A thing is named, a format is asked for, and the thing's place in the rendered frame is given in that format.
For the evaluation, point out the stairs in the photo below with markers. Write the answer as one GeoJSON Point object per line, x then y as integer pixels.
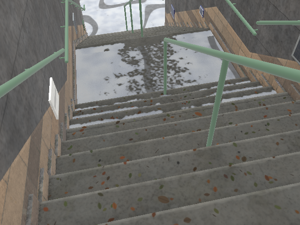
{"type": "Point", "coordinates": [147, 32]}
{"type": "Point", "coordinates": [143, 160]}

